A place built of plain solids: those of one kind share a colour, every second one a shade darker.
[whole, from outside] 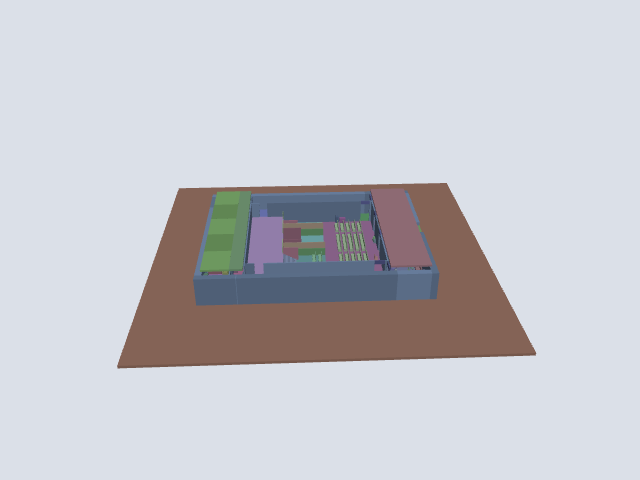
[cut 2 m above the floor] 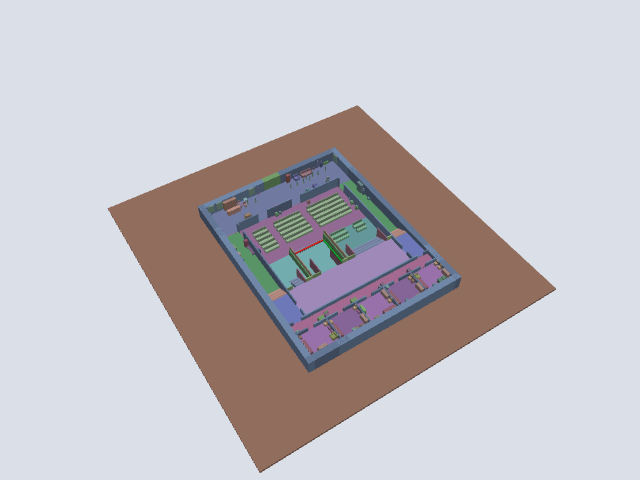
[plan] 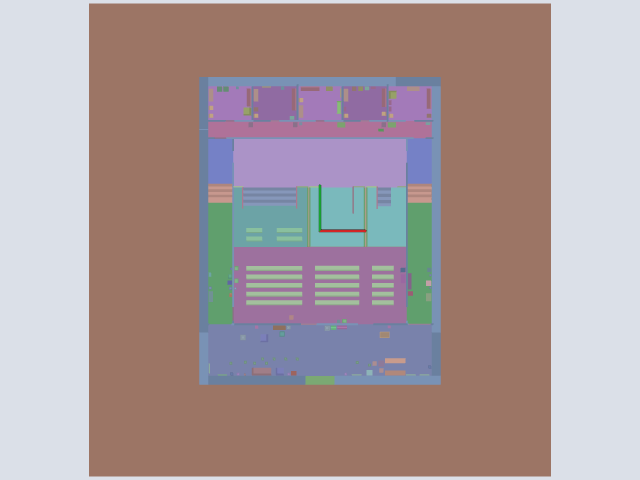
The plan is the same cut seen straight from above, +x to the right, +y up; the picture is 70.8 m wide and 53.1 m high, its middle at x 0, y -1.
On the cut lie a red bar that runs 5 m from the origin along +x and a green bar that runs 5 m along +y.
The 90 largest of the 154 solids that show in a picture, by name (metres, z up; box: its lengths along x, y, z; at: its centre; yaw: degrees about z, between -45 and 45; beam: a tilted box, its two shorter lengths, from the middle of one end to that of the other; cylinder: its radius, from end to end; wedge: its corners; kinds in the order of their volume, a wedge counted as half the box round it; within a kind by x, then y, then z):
{
 "ground_under_all_1": {"box": [51.1, 52.34, 0.4], "at": [0.0, -1.0, -0.75]},
 "wall_1": {"box": [1.0, 7.6, 4.43], "at": [-12.85, -13.22, 1.62]},
 "wall_2": {"box": [1.0, 22.39, 4.43], "at": [-12.85, -0.03, 1.62]},
 "wall_3": {"box": [1.0, 3.7, 4.43], "at": [-12.85, 11.22, 1.62]},
 "wall_4": {"box": [1.0, 5.75, 4.43], "at": [-12.85, 14.14, 1.62]},
 "wall_5": {"box": [6.78, 1.0, 4.43], "at": [-9.96, 16.52, 1.62]},
 "wall_6": {"box": [0.2, 15.97, 4.43], "at": [-9.6, -0.44, 1.62]},
 "wall_7": {"box": [0.2, 1.52, 4.43], "at": [-9.6, 9.61, 1.62]},
 "wall_8": {"box": [11.75, 1.0, 4.43], "at": [-7.48, -16.52, 1.62]},
 "wall_9": {"box": [0.2, 4.15, 4.43], "at": [-7.47, 14.14, 1.62]},
 "wall_10": {"box": [2.12, 0.2, 4.43], "at": [-6.51, 12.17, 1.62]},
 "wall_11": {"box": [7.7, 0.2, 4.43], "at": [-5.95, -10.32, 1.62]},
 "wall_12": {"box": [7.6, 0.2, 4.43], "at": [-5.9, -10.32, 1.62]},
 "wall_13": {"box": [6.78, 1.0, 4.43], "at": [-4.98, 16.52, 1.62]},
 "wall_14": {"box": [4.03, 0.2, 4.43], "at": [-2.49, 12.17, 1.62]},
 "wall_15": {"box": [0.2, 4.15, 4.43], "at": [-2.49, 14.14, 1.62]},
 "wall_16": {"box": [20.75, 0.2, 4.43], "at": [0.0, 10.27, 1.62]},
 "wall_17": {"box": [19.4, 0.2, 4.43], "at": [0.0, 10.27, 1.62]},
 "wall_18": {"box": [6.78, 1.0, 4.43], "at": [0.0, 16.52, 1.62]},
 "wall_19": {"box": [4.6, 0.2, 4.43], "at": [1.9, -10.32, 1.62]},
 "wall_20": {"box": [4.6, 0.2, 4.43], "at": [1.9, -10.32, 1.62]},
 "wall_21": {"box": [0.2, 4.15, 4.43], "at": [2.49, 14.14, 1.62]},
 "wall_22": {"box": [2.12, 0.2, 4.43], "at": [3.45, 12.17, 1.62]},
 "wall_23": {"box": [6.78, 1.0, 4.43], "at": [4.98, 16.52, 1.62]},
 "wall_24": {"box": [2.12, 0.2, 4.43], "at": [6.51, 12.17, 1.62]},
 "wall_25": {"box": [0.2, 4.15, 4.43], "at": [7.47, 14.14, 1.62]},
 "wall_26": {"box": [11.75, 1.0, 4.43], "at": [7.48, -16.52, 1.62]},
 "wall_27": {"box": [3.8, 0.2, 4.43], "at": [7.8, -10.32, 1.62]},
 "wall_28": {"box": [3.9, 0.2, 4.43], "at": [7.85, -10.32, 1.62]},
 "wall_29": {"box": [2.12, 0.2, 4.43], "at": [8.43, 12.17, 1.62]},
 "wall_30": {"box": [0.2, 15.97, 4.43], "at": [9.6, -0.44, 1.62]},
 "wall_31": {"box": [0.2, 1.52, 4.43], "at": [9.6, 9.61, 1.62]},
 "wall_32": {"box": [6.78, 1.0, 4.43], "at": [9.96, 16.52, 1.62]},
 "wall_33": {"box": [1.0, 7.6, 4.43], "at": [12.85, -13.22, 1.62]},
 "wall_34": {"box": [1.0, 22.39, 4.43], "at": [12.85, -0.03, 1.62]},
 "wall_35": {"box": [1.0, 3.7, 4.43], "at": [12.85, 11.22, 1.62]},
 "wall_36": {"box": [1.0, 5.75, 4.43], "at": [12.85, 14.14, 1.62]},
 "floor_stage_1": {"box": [19.2, 5.45, 1.82], "at": [0.0, 7.54, 0.31]},
 "floor_dressing_1": {"box": [4.98, 3.95, 1.82], "at": [-9.96, 14.14, 0.31]},
 "floor_dressing_2": {"box": [4.98, 3.95, 1.82], "at": [-4.98, 14.14, 0.31]},
 "floor_dressing_3": {"box": [4.98, 3.95, 1.82], "at": [0.0, 14.14, 0.31]},
 "floor_dressing_4": {"box": [4.98, 3.95, 1.82], "at": [4.98, 14.14, 0.31]},
 "floor_dressing_5": {"box": [4.98, 3.95, 1.82], "at": [9.96, 14.14, 0.31]},
 "floor_parterre_1": {"box": [19.2, 8.56, 0.6], "at": [0.0, -6.04, -0.3]},
 "floor_foyer_1": {"box": [24.9, 5.8, 0.6], "at": [0.0, -13.22, -0.3]},
 "floor_back_corridor_1": {"box": [24.9, 1.9, 1.82], "at": [0.0, 11.22, 0.31]},
 "floor_lift_1": {"box": [8.15, 6.58, 0.6], "at": [-5.53, 1.53, -0.3]},
 "floor_lift_2": {"box": [5.9, 6.58, 0.6], "at": [1.9, 1.53, -0.3]},
 "floor_lift_3": {"box": [4.35, 6.58, 0.6], "at": [7.42, 1.53, -0.3]},
 "floor_walk_1": {"box": [2.85, 5.05, 1.82], "at": [-11.03, 7.75, 0.31]},
 "floor_walk_2": {"box": [2.85, 5.05, 1.82], "at": [11.03, 7.75, 0.31]},
 "floor_promenade_1": {"box": [2.85, 13.44, 0.6], "at": [-11.03, -3.6, -0.3]},
 "floor_promenade_2": {"box": [2.85, 13.44, 0.6], "at": [11.03, -3.6, -0.3]},
 "ceil_foyer_1": {"box": [24.9, 5.8, 0.3], "at": [0.0, -13.22, 4.55]},
 "ceil_dressing_1": {"box": [4.98, 3.95, 0.3], "at": [-9.96, 14.14, 4.62]},
 "ceil_dressing_2": {"box": [4.98, 3.95, 0.3], "at": [-4.98, 14.14, 4.62]},
 "ceil_dressing_3": {"box": [4.98, 3.95, 0.3], "at": [0.0, 14.14, 4.62]},
 "ceil_dressing_4": {"box": [4.98, 3.95, 0.3], "at": [4.98, 14.14, 4.62]},
 "ceil_dressing_5": {"box": [4.98, 3.95, 0.3], "at": [9.96, 14.14, 4.62]},
 "tread_1": {"box": [5.85, 0.34, 0.77], "at": [-5.57, 2.95, -0.21]},
 "tread_2": {"box": [5.85, 0.34, 0.95], "at": [-5.57, 3.29, -0.13]},
 "tread_3": {"box": [5.85, 0.34, 1.12], "at": [-5.57, 3.63, -0.04]},
 "tread_4": {"box": [5.85, 0.34, 1.3], "at": [-5.57, 3.97, 0.05]},
 "tread_5": {"box": [5.85, 0.34, 1.47], "at": [-5.57, 4.31, 0.14]},
 "tread_6": {"box": [5.85, 0.34, 1.65], "at": [-5.57, 4.65, 0.22]},
 "ceil_back_corridor_1": {"box": [24.9, 1.9, 0.3], "at": [0.0, 11.22, 4.62]},
 "door_leaf_1": {"box": [3.2, 0.97, 3.87], "at": [0.0, -16.54, 1.33]},
 "floor_tongue_1": {"box": [0.4, 6.58, 1.82], "at": [-1.25, 1.53, 0.31]},
 "floor_tongue_2": {"box": [0.4, 6.58, 1.82], "at": [5.05, 1.53, 0.31]},
 "tread_walk_1": {"box": [2.65, 0.3, 1.47], "at": [-11.03, 4.47, 0.14]},
 "tread_walk_2": {"box": [2.65, 0.3, 1.65], "at": [-11.03, 4.77, 0.22]},
 "tread_walk_3": {"box": [2.65, 0.3, 1.82], "at": [-11.03, 5.07, 0.31]},
 "tread_walk_4": {"box": [2.65, 0.3, 1.47], "at": [11.03, 4.47, 0.14]},
 "tread_walk_5": {"box": [2.65, 0.3, 1.65], "at": [11.03, 4.77, 0.22]},
 "tread_walk_6": {"box": [2.65, 0.3, 1.82], "at": [11.03, 5.07, 0.31]},
 "seats_parterre_1": {"box": [6.2, 0.44, 0.47], "at": [-5.05, -7.88, 0.23]},
 "seats_parterre_2": {"box": [6.2, 0.44, 0.47], "at": [-5.05, -6.93, 0.23]},
 "seats_parterre_3": {"box": [6.2, 0.44, 0.47], "at": [-5.05, -5.98, 0.23]},
 "seats_parterre_4": {"box": [6.2, 0.44, 0.47], "at": [-5.05, -5.03, 0.23]},
 "seats_parterre_5": {"box": [6.2, 0.44, 0.47], "at": [-5.05, -4.08, 0.23]},
 "costume_rail_dressing_1": {"box": [0.5, 1.4, 1.66], "at": [-7.09, 15.02, 2.04]},
 "costume_rail_dressing_2": {"box": [0.5, 1.4, 1.66], "at": [-2.11, 13.22, 2.04]},
 "costume_rail_dressing_3": {"box": [0.5, 1.4, 1.66], "at": [2.87, 15.02, 2.04]},
 "costume_rail_dressing_4": {"box": [1.4, 0.5, 1.66], "at": [10.32, 15.74, 2.04]},
 "rail_tongue_1": {"box": [0.12, 6.58, 2.87], "at": [-1.25, 1.53, 0.83]},
 "rail_tongue_2": {"box": [0.12, 6.58, 2.87], "at": [5.05, 1.53, 0.83]},
 "cloakroom_foyer_1": {"box": [2.25, 0.55, 1.75], "at": [8.32, -15.71, 0.87]},
 "cloakroom_foyer_2": {"box": [2.25, 0.55, 1.0], "at": [8.32, -14.37, 0.5]},
 "wall_cheek_1": {"box": [0.14, 3.0, 2.77], "at": [-0.02, 3.44, 0.79]},
 "wall_cheek_2": {"box": [0.14, 3.0, 2.77], "at": [3.67, 3.44, 0.79]}
}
